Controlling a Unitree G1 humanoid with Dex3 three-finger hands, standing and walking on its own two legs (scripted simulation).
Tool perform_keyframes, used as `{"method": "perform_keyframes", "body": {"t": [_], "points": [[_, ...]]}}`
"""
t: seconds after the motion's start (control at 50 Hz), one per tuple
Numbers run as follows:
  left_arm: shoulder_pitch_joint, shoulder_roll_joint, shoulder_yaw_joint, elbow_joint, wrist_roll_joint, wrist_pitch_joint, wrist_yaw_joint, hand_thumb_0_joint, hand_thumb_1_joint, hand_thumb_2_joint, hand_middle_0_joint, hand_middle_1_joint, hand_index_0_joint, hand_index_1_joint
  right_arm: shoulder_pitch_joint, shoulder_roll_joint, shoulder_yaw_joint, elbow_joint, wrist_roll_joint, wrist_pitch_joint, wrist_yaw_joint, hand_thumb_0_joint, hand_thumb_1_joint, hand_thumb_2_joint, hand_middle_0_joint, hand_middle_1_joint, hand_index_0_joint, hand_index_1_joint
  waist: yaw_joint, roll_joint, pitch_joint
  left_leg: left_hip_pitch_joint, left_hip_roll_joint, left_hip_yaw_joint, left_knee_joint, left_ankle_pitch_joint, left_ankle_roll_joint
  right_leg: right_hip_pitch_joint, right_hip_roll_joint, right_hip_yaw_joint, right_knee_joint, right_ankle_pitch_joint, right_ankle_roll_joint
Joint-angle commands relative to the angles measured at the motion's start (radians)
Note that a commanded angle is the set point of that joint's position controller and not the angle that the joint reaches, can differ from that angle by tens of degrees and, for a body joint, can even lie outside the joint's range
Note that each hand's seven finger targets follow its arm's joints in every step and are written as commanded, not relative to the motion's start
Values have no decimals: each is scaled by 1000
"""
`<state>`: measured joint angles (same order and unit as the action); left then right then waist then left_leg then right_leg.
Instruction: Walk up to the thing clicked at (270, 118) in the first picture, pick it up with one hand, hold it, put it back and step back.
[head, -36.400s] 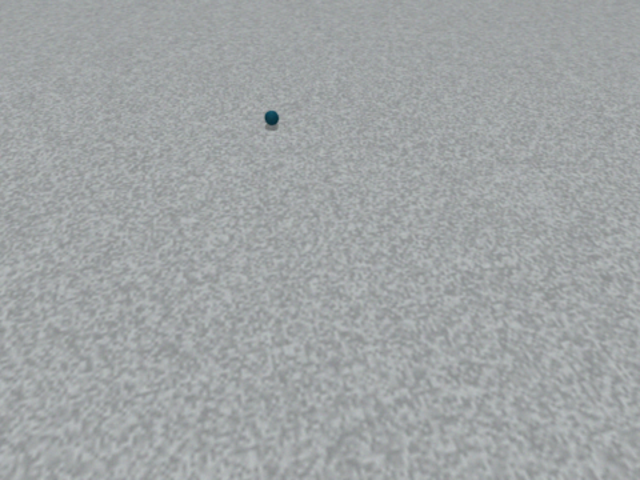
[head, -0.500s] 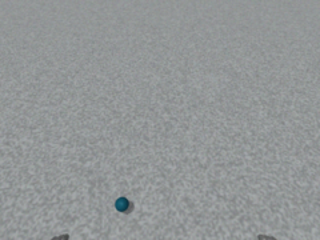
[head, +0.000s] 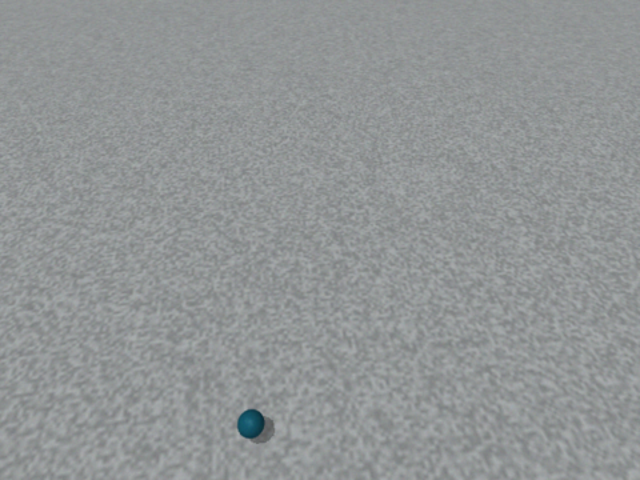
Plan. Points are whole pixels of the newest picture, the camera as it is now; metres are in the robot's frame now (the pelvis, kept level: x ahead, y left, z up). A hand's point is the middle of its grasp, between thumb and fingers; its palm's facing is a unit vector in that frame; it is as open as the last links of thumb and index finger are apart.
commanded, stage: stand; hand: left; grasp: from above
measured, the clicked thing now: (251, 423) +0.46 +0.23 -0.74
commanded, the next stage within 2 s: step back in 1.74 s
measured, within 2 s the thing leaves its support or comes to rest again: neither
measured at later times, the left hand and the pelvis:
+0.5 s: hand out of the picture +0.06 +0.24 -0.16, palm faces +0.00 -0.94 -0.33, open 7.4 cm; pelvis +0.00 +0.00 +0.00, yaw -1 degrees
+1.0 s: hand out of the picture +0.09 +0.24 -0.16, palm faces -0.01 -0.94 -0.33, open 7.4 cm; pelvis +0.02 +0.00 +0.00, yaw -1 degrees
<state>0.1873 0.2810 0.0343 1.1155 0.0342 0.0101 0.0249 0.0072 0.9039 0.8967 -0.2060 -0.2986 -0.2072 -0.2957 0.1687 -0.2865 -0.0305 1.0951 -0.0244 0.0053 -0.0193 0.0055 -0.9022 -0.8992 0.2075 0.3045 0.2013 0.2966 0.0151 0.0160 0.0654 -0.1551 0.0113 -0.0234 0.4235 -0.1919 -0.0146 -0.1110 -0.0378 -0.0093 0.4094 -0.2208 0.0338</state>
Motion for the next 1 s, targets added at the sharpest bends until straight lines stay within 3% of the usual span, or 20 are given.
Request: {"method": "perform_keyframes", "body": {"t": [0.0,0.2,0.24,0.32,0.4,0.68,0.76,0.92,0.98], "points": [[-24,196,35,-38,-2,-28,16,0,900,900,-200,-300,-200,-301,-41,-194,-36,-50,0,-26,-10,0,-900,-900,200,300,200,300,-1,-13,-17,-2,85,-89,-114,-5,33,-33,-69,74,-114,31,-38],[-56,213,33,-20,-9,-30,12,0,900,900,-200,-300,-200,-301,-57,-204,-28,-27,3,-26,-6,0,-900,-900,200,300,200,300,-5,-11,-22,6,90,-80,-127,12,33,-14,-75,79,-131,54,-36],[-64,219,32,-19,-9,-29,11,0,900,900,-200,-300,-200,-301,-54,-209,-27,-25,4,-23,-4,0,-900,-900,200,300,200,300,-8,-21,-8,-3,91,-79,-134,-13,32,-21,-74,79,-136,12,-37],[-71,227,33,-20,-9,-31,7,0,900,900,-200,-300,-200,-301,-68,-217,-25,-22,4,-26,-5,0,-900,-900,200,300,200,300,-7,-8,-38,13,97,-78,-129,23,34,-9,-80,84,-134,61,-42],[-66,226,31,-12,-12,-27,4,0,900,900,-200,-300,-200,-301,-68,-225,-23,-17,4,-26,-4,0,-900,-900,200,300,200,300,-6,6,-28,-4,101,-81,-149,-13,34,-9,-76,79,-128,54,-43],[-82,223,27,-7,-15,-30,0,0,900,900,-200,-300,-200,-301,-85,-230,-16,-10,7,-30,-3,0,-900,-900,200,300,200,300,-10,-15,-57,43,106,-68,-129,97,34,-4,-79,78,-130,115,-41],[-86,230,30,-13,-17,-33,1,0,900,900,-200,-300,-200,-301,-80,-236,-16,-10,8,-31,-3,0,-900,-900,200,300,200,300,-12,-9,-82,60,112,-61,-115,163,37,18,-88,81,-122,186,-42],[-94,235,29,-13,-17,-32,-1,0,900,900,-200,-300,-200,-301,-91,-234,-13,-7,8,-30,-2,0,-900,-900,200,300,200,300,-12,-27,-67,62,112,-62,-127,141,30,0,-81,77,-132,143,-37],[-104,239,30,-20,-18,-33,-3,0,900,900,-200,-300,-200,-301,-93,-245,-15,-7,8,-31,-2,0,-900,-900,200,300,200,300,-14,-10,-73,62,113,-56,-121,154,31,9,-87,86,-132,169,-41]]}}
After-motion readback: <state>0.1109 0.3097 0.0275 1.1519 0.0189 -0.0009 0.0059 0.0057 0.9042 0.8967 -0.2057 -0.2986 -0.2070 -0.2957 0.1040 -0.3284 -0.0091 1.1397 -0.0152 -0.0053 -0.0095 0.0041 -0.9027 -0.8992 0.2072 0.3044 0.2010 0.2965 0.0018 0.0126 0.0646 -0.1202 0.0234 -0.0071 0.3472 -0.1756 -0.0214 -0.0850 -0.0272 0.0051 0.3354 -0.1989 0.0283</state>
